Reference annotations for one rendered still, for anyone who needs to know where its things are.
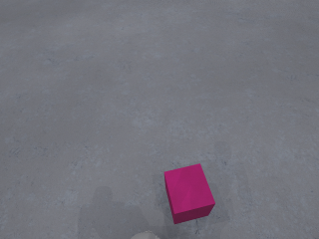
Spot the carton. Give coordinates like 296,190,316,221
163,163,215,224

